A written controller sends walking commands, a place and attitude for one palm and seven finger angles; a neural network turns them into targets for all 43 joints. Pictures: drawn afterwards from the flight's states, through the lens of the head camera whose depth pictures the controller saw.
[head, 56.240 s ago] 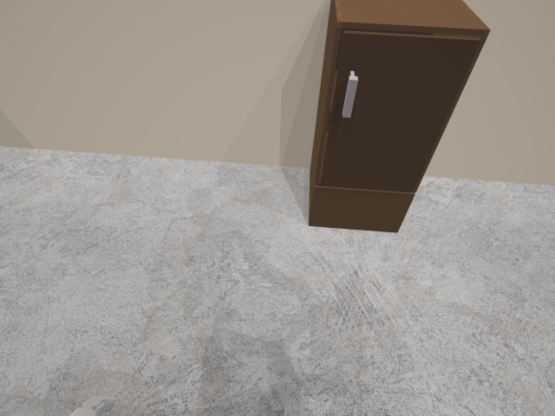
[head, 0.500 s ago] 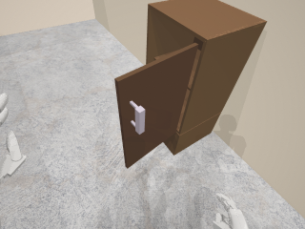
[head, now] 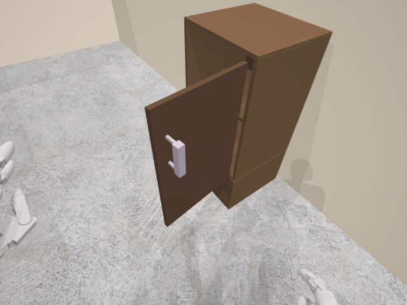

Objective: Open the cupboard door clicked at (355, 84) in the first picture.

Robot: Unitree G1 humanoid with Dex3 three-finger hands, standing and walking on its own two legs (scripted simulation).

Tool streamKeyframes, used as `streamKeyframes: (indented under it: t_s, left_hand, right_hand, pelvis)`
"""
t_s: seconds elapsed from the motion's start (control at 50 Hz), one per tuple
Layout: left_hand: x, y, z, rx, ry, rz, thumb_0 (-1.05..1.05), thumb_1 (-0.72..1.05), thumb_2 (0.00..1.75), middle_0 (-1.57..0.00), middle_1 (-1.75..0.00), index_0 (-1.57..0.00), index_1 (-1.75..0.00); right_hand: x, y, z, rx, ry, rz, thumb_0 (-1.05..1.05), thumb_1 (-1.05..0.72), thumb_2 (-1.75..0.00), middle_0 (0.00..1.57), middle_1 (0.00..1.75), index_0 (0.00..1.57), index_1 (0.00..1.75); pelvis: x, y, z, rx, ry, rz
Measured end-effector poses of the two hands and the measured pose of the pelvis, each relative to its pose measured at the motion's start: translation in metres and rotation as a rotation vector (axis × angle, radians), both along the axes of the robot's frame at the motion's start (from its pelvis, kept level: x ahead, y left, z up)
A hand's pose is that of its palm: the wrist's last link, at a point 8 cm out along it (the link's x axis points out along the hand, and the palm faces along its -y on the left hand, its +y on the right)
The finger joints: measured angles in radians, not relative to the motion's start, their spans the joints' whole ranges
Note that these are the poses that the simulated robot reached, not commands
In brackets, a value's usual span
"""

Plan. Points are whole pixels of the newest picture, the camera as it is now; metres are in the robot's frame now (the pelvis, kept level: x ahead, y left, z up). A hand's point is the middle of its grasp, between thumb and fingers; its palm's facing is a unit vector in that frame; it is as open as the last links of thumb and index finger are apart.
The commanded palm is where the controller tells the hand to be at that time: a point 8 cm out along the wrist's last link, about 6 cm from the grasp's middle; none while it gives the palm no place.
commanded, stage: let the arm hang, fingers relaxed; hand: left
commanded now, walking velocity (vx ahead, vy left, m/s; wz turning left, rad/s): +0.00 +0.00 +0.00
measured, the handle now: (174, 155) +0.53 +0.10 -0.05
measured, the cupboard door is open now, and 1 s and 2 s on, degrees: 98 98 98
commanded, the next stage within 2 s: look to check the result in 1.18 s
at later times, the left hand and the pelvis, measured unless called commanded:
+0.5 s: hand out of the picture -0.01 +0.19 -0.17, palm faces +0.04 -0.98 -0.18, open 7.1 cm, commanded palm none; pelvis -0.02 +0.00 +0.00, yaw +2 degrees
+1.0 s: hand out of the picture -0.01 +0.19 -0.17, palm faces +0.03 -0.98 -0.21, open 7.4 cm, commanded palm none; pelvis -0.02 +0.01 +0.01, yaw +1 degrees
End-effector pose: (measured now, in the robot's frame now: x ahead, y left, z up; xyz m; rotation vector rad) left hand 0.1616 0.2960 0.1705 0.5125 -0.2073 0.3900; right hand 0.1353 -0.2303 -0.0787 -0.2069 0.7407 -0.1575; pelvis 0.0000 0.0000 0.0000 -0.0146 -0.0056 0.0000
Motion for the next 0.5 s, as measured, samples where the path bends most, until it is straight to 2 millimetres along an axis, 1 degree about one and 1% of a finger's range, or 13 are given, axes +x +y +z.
streamKeyframes:
  t_s: [0.08,0.1,0.12,0.14,0.18,0.2,0.24,0.28,0.34,0.36,0.38,0.44,0.5]
  left_hand:
    - [0.0,-0.006,0.0,0.004,0.019,-0.026,0.02,0.89,0.9,-0.22,-0.3,-0.21,-0.3]
    - [0.002,-0.005,-0.007,0.019,0.041,-0.036,0.02,0.89,0.9,-0.22,-0.3,-0.21,-0.3]
    - [0.008,-0.003,-0.023,0.011,0.105,-0.042,0.01,0.89,0.9,-0.21,-0.3,-0.2,-0.3]
    - [0.013,0.0,-0.046,-0.022,0.2,-0.035,0.01,0.89,0.9,-0.21,-0.3,-0.2,-0.3]
    - [0.016,0.002,-0.104,-0.123,0.436,0.001,0.01,0.89,0.9,-0.21,-0.3,-0.2,-0.3]
    - [0.011,0.0,-0.134,-0.177,0.558,0.019,0.01,0.9,0.9,-0.21,-0.3,-0.2,-0.3]
    - [-0.007,-0.013,-0.191,-0.275,0.787,0.039,0.01,0.9,0.9,-0.2,-0.3,-0.19,-0.3]
    - [-0.036,-0.033,-0.239,-0.366,0.977,0.038,0.01,0.9,0.9,-0.2,-0.3,-0.19,-0.3]
    - [-0.085,-0.065,-0.289,-0.494,1.205,0.032,0.01,0.91,0.9,-0.2,-0.3,-0.19,-0.3]
    - [-0.101,-0.075,-0.3,-0.531,1.269,0.031,0.02,0.91,0.9,-0.2,-0.3,-0.19,-0.3]
    - [-0.114,-0.076,-0.307,-0.567,1.291,0.073,0.01,0.93,0.9,-0.21,-0.3,-0.2,-0.3]
    - [-0.148,-0.069,-0.315,-0.59,1.376,0.132,-0.01,0.98,0.9,-0.21,-0.3,-0.2,-0.3]
    - [-0.178,-0.061,-0.315,-0.589,1.461,0.179,-0.01,0.98,0.9,-0.21,-0.3,-0.2,-0.3]
  right_hand:
    - [0.004,-0.003,0.001,0.002,0.003,-0.008,0.01,-0.91,-0.9,0.21,0.3,0.2,0.3]
    - [0.005,-0.005,-0.002,0.006,0.003,0.009,0.01,-0.91,-0.9,0.21,0.3,0.2,0.3]
    - [0.006,-0.007,-0.007,0.011,0.02,0.029,0.01,-0.91,-0.9,0.21,0.3,0.2,0.3]
    - [0.007,-0.01,-0.014,0.014,0.046,0.04,0.01,-0.91,-0.9,0.21,0.3,0.2,0.3]
    - [0.004,-0.015,-0.029,0.019,0.101,0.043,0.01,-0.91,-0.9,0.21,0.3,0.2,0.3]
    - [0.001,-0.017,-0.035,0.021,0.126,0.039,0.01,-0.91,-0.9,0.21,0.3,0.2,0.3]
    - [-0.009,-0.019,-0.042,0.023,0.176,0.029,0.01,-0.91,-0.9,0.21,0.3,0.2,0.3]
    - [-0.023,-0.02,-0.044,0.016,0.232,0.02,0.01,-0.91,-0.9,0.21,0.3,0.2,0.3]
    - [-0.052,-0.022,-0.041,-0.007,0.332,0.005,0.01,-0.91,-0.9,0.21,0.3,0.2,0.3]
    - [-0.061,-0.023,-0.04,-0.015,0.367,-0.001,0.01,-0.91,-0.9,0.21,0.3,0.2,0.3]
    - [-0.071,-0.024,-0.039,-0.024,0.403,-0.005,0.01,-0.91,-0.9,0.21,0.3,0.2,0.3]
    - [-0.098,-0.024,-0.04,-0.037,0.505,-0.015,0.01,-0.91,-0.9,0.21,0.3,0.2,0.3]
    - [-0.119,-0.022,-0.043,-0.03,0.574,-0.032,0.01,-0.91,-0.9,0.21,0.3,0.2,0.3]
  pelvis:
    - [0.003,-0.002,0.0,-0.004,0.0,0.001]
    - [0.003,-0.001,-0.001,-0.004,0.007,0.008]
    - [0.002,0.0,-0.002,-0.004,0.013,0.015]
    - [0.0,0.002,-0.004,-0.001,0.017,0.018]
    - [-0.003,0.006,-0.007,0.005,0.022,0.022]
    - [-0.004,0.007,-0.008,0.008,0.022,0.023]
    - [-0.007,0.007,-0.009,0.013,0.015,0.024]
    - [-0.009,0.004,-0.008,0.019,0.003,0.026]
    - [-0.012,0.0,-0.006,0.024,-0.014,0.028]
    - [-0.013,0.0,-0.004,0.022,-0.018,0.028]
    - [-0.014,-0.002,-0.003,0.018,-0.019,0.032]
    - [-0.019,-0.004,0.001,0.009,-0.021,0.038]
    - [-0.022,-0.003,0.003,0.001,-0.022,0.04]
